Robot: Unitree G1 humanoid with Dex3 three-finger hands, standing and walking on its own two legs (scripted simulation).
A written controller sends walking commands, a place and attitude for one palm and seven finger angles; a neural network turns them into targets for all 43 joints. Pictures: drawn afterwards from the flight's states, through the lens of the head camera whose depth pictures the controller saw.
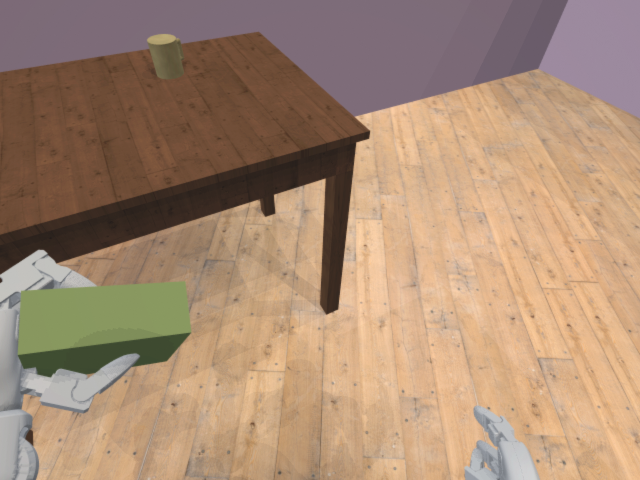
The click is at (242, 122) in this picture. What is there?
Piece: table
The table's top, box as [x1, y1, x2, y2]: [0, 32, 369, 244]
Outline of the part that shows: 369,130 259,32 181,44 184,54 184,58 182,60 184,73 180,77 174,79 161,79 156,75 149,49 0,72 0,244 366,139 369,136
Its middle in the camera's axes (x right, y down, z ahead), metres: -0.54 -0.28 +0.91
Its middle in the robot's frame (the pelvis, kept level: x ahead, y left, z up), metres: +0.85 +0.59 -0.01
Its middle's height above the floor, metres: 0.76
